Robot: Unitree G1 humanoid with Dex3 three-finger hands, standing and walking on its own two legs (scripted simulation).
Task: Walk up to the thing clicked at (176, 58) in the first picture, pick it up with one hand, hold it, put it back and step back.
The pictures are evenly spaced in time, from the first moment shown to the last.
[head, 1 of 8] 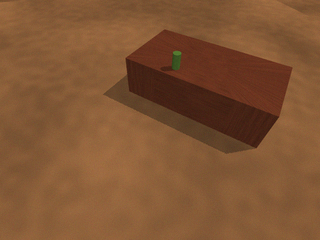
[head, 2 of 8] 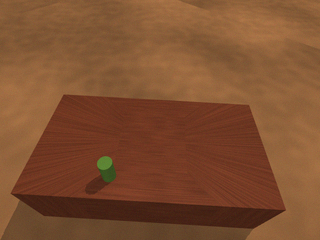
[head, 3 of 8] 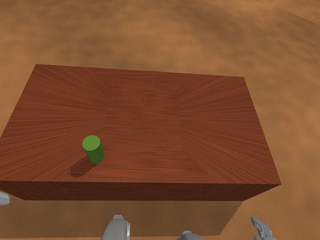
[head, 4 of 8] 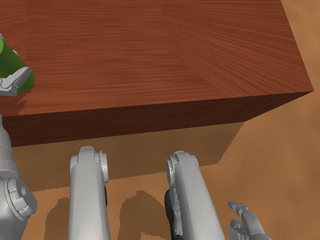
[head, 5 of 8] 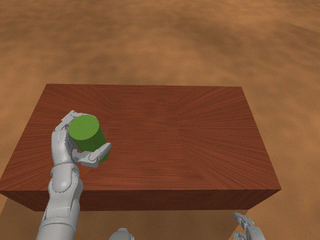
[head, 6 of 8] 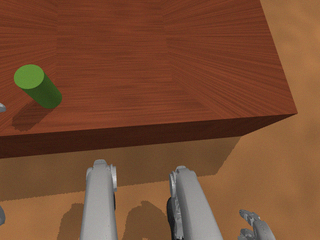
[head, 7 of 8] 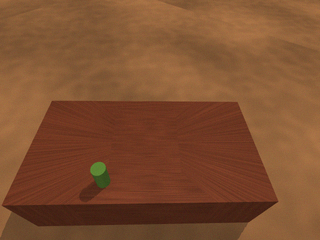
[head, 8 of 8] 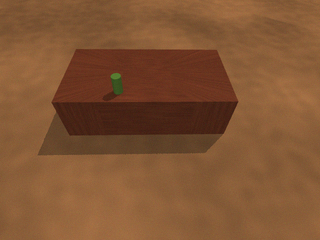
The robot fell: no
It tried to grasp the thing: yes
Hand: left
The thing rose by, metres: 0.38
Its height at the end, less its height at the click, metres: +0.00
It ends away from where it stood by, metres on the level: 0.01
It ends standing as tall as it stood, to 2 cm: yes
